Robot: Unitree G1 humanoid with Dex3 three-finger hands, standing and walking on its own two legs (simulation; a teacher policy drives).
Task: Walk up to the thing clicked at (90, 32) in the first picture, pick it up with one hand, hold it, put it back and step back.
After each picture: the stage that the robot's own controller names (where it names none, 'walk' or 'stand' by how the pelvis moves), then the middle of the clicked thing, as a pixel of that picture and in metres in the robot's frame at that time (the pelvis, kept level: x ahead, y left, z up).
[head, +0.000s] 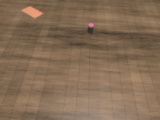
stand; (90, 28) +1.60 -0.15 -0.72
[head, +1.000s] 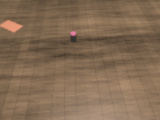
walk; (73, 36) +1.46 +0.14 -0.70
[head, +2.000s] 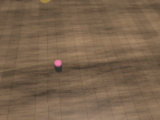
walk; (58, 66) +0.93 +0.23 -0.71
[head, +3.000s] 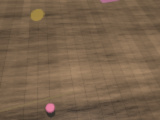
walk; (50, 110) +0.52 +0.19 -0.70
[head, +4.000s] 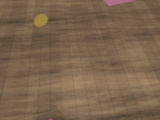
stand; out of the picture +0.39 +0.20 -0.72
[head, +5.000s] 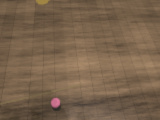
walk; (56, 104) +0.45 +0.14 -0.69
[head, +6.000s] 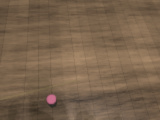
stand; (51, 101) +0.43 +0.17 -0.68
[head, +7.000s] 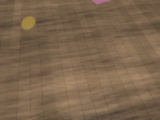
stand; out of the picture +0.38 +0.24 -0.70
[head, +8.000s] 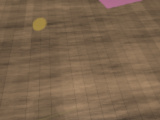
stand; out of the picture +0.37 +0.20 -0.72
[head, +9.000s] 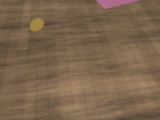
stand; out of the picture +0.37 +0.21 -0.72
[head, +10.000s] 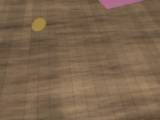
stand; out of the picture +0.35 +0.20 -0.72
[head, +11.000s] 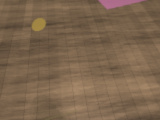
stand; out of the picture +0.35 +0.20 -0.72
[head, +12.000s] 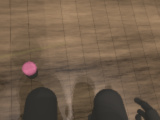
go down; (30, 70) +0.43 +0.21 -0.41
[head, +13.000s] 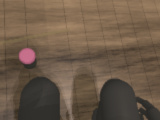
go down; (28, 59) +0.44 +0.21 -0.30
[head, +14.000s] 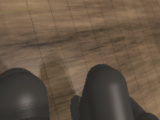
close in; out of the picture +0.42 +0.25 -0.23
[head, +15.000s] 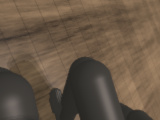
close; out of the picture +0.42 +0.27 -0.22
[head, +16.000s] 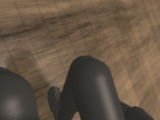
close; out of the picture +0.41 +0.27 -0.22
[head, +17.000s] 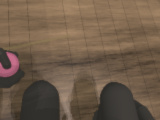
lift; (8, 70) +0.34 +0.24 -0.07
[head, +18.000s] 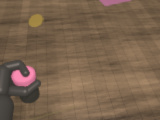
hold; (27, 85) +0.32 +0.18 +0.04
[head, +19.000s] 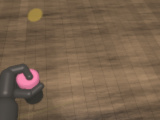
hold; (31, 87) +0.33 +0.17 +0.00
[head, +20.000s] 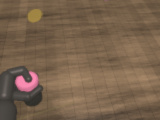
hold; (30, 89) +0.32 +0.17 +0.00
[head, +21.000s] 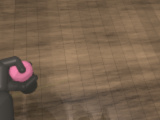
crouch; (24, 78) +0.36 +0.18 -0.05
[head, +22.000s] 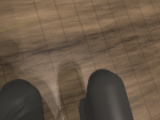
lower; out of the picture +0.49 +0.26 -0.09
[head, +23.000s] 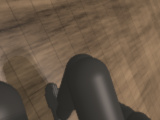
lower; out of the picture +0.44 +0.29 -0.22
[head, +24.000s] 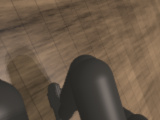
lower; out of the picture +0.43 +0.29 -0.23
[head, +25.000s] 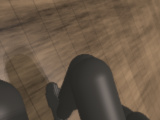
lower; out of the picture +0.43 +0.29 -0.23
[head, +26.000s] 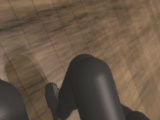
lower; out of the picture +0.44 +0.28 -0.23
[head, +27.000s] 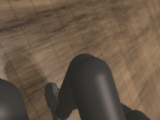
open; out of the picture +0.43 +0.28 -0.23
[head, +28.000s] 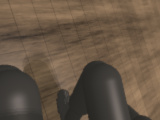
stand; out of the picture +0.43 +0.26 -0.24
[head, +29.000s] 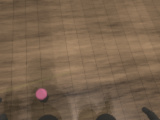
stand; (42, 95) +0.42 +0.20 -0.56
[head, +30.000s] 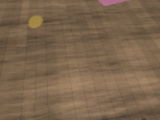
stand; out of the picture +0.39 +0.20 -0.67
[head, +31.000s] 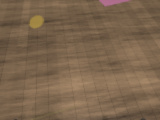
stand; out of the picture +0.39 +0.20 -0.67
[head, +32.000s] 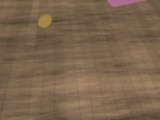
stand; out of the picture +0.39 +0.18 -0.71
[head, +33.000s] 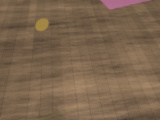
stand; out of the picture +0.39 +0.20 -0.72
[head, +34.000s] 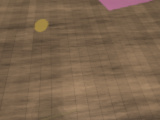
stand; out of the picture +0.38 +0.20 -0.73
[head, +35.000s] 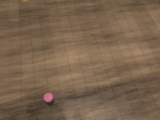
walk; (49, 99) +0.47 +0.21 -0.69
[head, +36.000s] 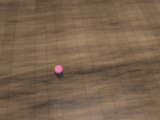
walk; (59, 71) +0.73 +0.18 -0.69
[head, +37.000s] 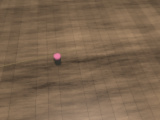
stand; (57, 59) +1.01 +0.24 -0.70
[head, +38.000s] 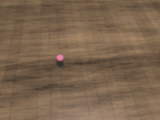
stand; (60, 61) +0.99 +0.18 -0.72
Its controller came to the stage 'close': yes
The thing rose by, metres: 0.70
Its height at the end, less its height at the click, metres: +0.00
